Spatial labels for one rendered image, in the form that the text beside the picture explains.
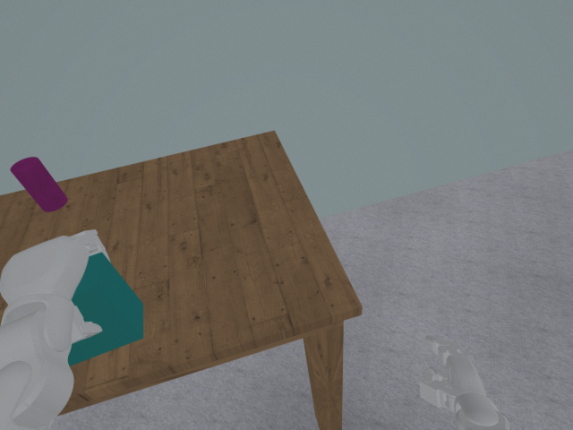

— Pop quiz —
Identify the right robot hand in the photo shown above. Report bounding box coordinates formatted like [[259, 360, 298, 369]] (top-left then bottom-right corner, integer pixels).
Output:
[[419, 335, 486, 414]]

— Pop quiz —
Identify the table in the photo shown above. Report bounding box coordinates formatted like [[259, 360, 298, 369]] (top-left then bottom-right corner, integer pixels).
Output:
[[0, 131, 363, 430]]

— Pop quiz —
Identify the right robot forearm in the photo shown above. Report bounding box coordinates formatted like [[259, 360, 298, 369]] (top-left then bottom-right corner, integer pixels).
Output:
[[454, 392, 510, 430]]

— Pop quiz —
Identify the sponge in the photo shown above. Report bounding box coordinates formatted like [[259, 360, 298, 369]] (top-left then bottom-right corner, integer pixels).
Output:
[[68, 252, 143, 366]]

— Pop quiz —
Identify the left robot forearm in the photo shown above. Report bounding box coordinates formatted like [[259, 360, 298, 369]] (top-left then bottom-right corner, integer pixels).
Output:
[[0, 294, 74, 430]]

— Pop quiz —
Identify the left robot hand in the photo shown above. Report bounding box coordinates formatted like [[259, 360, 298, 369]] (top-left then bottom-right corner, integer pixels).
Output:
[[0, 229, 110, 344]]

